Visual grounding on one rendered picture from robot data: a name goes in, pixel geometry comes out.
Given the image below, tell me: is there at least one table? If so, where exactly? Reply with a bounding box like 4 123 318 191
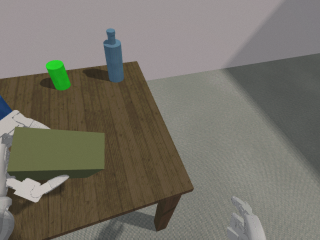
0 61 194 240

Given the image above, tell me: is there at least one robot left hand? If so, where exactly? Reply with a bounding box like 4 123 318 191
0 110 69 203

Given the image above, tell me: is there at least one left robot forearm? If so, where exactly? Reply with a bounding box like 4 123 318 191
0 196 15 240

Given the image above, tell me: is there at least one sponge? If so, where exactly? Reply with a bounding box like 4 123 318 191
7 126 105 181

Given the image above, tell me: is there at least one robot right hand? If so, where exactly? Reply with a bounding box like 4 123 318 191
227 196 267 240

